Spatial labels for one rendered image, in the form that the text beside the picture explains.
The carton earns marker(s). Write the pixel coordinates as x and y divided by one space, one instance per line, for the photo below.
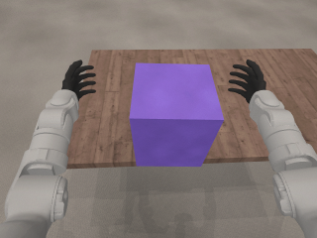
175 114

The robot right upper arm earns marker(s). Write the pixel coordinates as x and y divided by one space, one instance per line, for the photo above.
295 194

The left robot hand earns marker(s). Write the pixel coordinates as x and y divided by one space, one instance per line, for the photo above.
73 76

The robot left forearm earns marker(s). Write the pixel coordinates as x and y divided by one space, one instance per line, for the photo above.
47 155

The table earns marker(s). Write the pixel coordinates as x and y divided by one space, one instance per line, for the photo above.
101 137

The right robot hand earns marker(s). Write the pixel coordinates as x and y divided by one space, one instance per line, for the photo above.
254 81

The robot right forearm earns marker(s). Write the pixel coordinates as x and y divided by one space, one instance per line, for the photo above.
285 144

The robot left upper arm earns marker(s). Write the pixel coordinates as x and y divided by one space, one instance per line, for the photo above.
35 203

